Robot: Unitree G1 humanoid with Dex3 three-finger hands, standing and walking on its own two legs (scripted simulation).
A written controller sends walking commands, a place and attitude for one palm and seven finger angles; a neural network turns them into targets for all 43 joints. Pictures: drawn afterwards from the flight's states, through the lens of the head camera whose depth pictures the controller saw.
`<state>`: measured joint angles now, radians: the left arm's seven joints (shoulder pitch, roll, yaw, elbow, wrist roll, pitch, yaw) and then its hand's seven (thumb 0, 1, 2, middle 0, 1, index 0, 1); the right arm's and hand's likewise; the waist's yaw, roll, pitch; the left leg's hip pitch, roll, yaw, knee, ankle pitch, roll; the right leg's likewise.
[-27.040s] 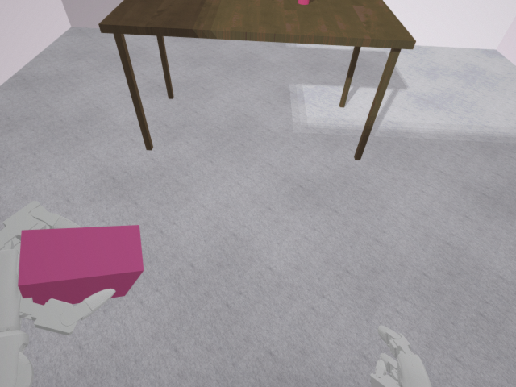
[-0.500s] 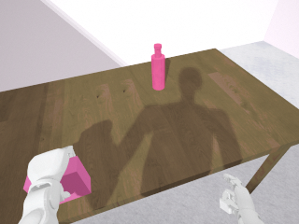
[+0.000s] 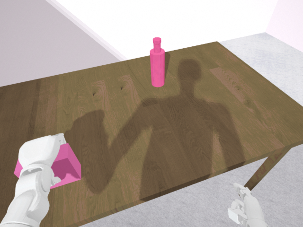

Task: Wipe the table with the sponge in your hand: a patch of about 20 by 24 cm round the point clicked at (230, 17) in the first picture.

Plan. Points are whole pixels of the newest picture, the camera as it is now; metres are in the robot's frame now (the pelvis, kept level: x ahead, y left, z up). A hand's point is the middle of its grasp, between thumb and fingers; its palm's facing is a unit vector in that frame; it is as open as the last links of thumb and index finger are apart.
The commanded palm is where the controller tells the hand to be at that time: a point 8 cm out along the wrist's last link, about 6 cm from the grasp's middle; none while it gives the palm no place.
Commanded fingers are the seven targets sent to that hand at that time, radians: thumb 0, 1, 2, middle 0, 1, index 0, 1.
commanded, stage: wipe forward along the first lane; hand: left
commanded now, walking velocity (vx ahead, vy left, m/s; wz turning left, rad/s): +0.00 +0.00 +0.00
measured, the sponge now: (54, 171) +0.23 +0.33 +0.00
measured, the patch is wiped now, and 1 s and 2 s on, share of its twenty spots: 0.10 0.55 0.60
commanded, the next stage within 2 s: slide across to the middle lane in 0.94 s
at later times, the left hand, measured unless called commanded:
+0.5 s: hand (53, 143) +0.30 +0.35 +0.04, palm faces -0.09 -0.03 -1.00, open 9.8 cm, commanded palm +0.28 +0.34 +0.08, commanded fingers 0.00 0.10 1.30 -1.20 -1.60 -1.20 -1.60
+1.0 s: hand (55, 129) +0.35 +0.37 +0.04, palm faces -0.12 +0.00 -0.99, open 9.8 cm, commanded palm +0.33 +0.36 +0.08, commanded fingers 0.00 0.10 1.30 -1.20 -1.60 -1.20 -1.60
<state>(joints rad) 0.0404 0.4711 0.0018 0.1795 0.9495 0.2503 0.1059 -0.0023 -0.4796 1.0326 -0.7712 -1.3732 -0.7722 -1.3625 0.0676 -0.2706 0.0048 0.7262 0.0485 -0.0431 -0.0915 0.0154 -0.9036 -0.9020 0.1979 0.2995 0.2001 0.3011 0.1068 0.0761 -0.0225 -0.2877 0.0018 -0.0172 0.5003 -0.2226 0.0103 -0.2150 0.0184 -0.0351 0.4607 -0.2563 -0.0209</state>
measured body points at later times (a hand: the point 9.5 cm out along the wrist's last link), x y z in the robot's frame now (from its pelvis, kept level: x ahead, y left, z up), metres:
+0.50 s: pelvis +0.00 +0.01 +0.00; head +0.02 -0.01 +0.45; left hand +0.30 +0.35 +0.09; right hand +0.20 -0.23 -0.11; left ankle +0.03 +0.11 -0.74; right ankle -0.01 -0.11 -0.74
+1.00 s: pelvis +0.01 +0.01 -0.01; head +0.05 +0.00 +0.44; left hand +0.35 +0.36 +0.09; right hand +0.15 -0.25 -0.13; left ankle +0.03 +0.11 -0.74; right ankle -0.01 -0.11 -0.74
